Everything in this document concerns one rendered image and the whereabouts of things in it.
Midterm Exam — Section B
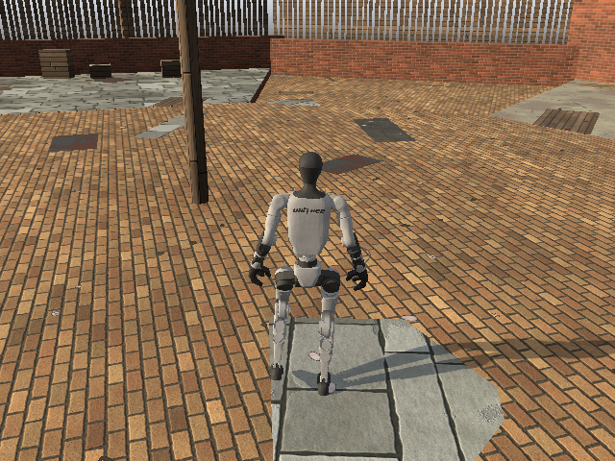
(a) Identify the right robot foot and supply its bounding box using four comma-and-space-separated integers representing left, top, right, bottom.
317, 372, 331, 396

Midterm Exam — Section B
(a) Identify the right robot hand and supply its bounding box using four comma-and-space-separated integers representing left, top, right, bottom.
346, 269, 368, 291

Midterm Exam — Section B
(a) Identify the robot left upper arm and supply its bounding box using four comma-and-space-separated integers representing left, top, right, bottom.
261, 193, 289, 247

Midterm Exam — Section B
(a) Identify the left robot hand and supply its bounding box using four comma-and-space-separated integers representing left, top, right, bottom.
248, 266, 271, 286

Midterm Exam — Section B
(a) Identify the right robot shin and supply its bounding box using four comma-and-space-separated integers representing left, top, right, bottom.
319, 321, 334, 383

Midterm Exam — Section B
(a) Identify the robot right upper arm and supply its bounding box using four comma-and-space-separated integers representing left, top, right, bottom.
330, 194, 357, 248

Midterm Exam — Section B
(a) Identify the robot left forearm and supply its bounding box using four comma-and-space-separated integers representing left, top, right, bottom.
251, 231, 271, 269

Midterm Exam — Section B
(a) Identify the robot right forearm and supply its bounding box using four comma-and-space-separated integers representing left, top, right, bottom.
347, 233, 366, 273

